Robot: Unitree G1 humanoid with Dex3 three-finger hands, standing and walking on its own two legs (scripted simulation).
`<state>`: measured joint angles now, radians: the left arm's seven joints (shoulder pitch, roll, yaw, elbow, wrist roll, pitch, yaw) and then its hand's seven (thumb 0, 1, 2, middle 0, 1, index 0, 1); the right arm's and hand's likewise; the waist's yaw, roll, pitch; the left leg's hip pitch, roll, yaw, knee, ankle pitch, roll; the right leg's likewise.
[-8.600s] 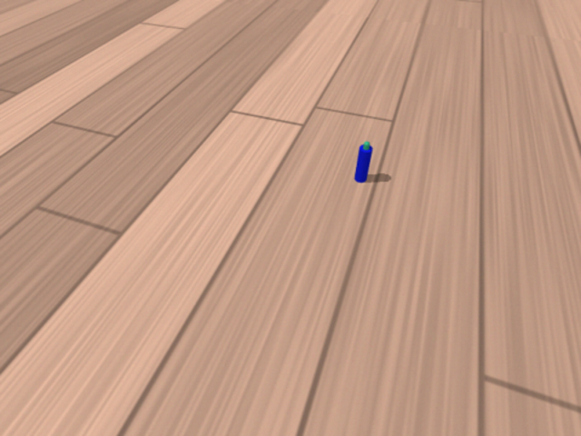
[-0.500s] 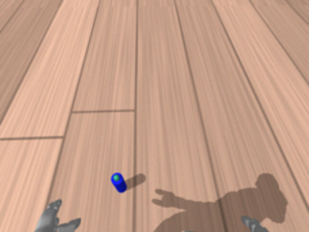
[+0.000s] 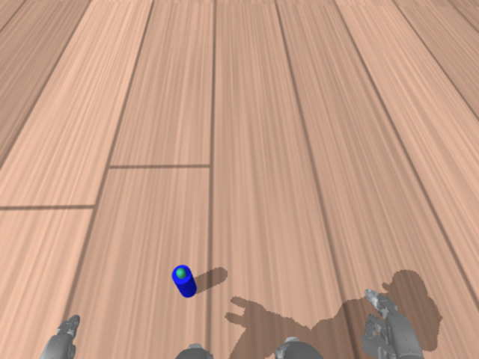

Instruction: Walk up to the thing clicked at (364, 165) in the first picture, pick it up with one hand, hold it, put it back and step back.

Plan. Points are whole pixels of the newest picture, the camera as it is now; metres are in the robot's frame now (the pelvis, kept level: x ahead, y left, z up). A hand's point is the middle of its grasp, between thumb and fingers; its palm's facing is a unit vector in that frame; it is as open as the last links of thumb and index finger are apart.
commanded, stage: go down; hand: left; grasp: from the side
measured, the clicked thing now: (184, 280) +0.41 +0.18 -0.60
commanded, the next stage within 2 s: none
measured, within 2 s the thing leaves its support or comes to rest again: neither
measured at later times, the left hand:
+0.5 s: hand (89, 334) +0.20 +0.30 -0.19, palm faces +0.12 -0.96 -0.25, open 17.3 cm
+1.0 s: hand (94, 301) +0.28 +0.34 -0.26, palm faces +0.10 -0.98 -0.17, open 17.4 cm
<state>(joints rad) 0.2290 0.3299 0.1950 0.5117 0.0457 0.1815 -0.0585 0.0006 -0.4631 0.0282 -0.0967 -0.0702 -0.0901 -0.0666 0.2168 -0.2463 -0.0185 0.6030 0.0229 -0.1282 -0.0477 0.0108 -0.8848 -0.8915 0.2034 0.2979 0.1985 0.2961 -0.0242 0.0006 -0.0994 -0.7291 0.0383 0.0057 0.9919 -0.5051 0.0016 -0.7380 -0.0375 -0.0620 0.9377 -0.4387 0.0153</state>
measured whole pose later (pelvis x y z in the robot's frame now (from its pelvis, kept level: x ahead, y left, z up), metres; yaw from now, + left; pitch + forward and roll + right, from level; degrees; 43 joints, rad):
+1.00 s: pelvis -0.08 -0.01 -0.22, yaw -1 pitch +33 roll -4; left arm -0.38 0.66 0.63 0.94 -0.13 -0.37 -0.54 -0.01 -0.56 0.05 -0.08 -0.10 -0.07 -0.09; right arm 0.13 -0.32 0.04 0.66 -0.01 -0.20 -0.04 0.01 -0.90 -0.90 0.21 0.30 0.20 0.30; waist -0.06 -0.01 -0.16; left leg -1.78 0.03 -0.06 1.89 -0.70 0.00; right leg -1.78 -0.06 -0.08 1.81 -0.62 -0.01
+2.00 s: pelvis -0.10 +0.00 -0.32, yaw -3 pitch +33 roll -6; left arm -0.62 0.86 0.76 1.09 -0.15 -0.37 -0.70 -0.01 -0.55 0.05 -0.06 -0.06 -0.05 -0.06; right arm 0.13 -0.37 0.10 0.67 -0.03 -0.19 -0.02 0.01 -0.92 -0.90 0.21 0.30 0.20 0.30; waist -0.11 -0.02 -0.11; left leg -2.08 0.02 -0.08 2.21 -0.71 0.01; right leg -2.06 -0.07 -0.08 2.11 -0.62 0.00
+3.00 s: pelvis -0.11 +0.01 -0.40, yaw -9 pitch +23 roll -13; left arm -0.67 0.84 0.70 1.28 -0.18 -0.80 -0.61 -0.01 -0.54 0.05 -0.07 -0.08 -0.05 -0.09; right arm -0.03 -0.39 0.30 0.63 -0.19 -0.13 0.05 0.00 -0.92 -0.91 0.21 0.30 0.20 0.30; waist -0.22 -0.17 0.16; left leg -2.24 0.02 -0.20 2.54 -0.73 0.02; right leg -2.16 -0.05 -0.17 2.33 -0.59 0.02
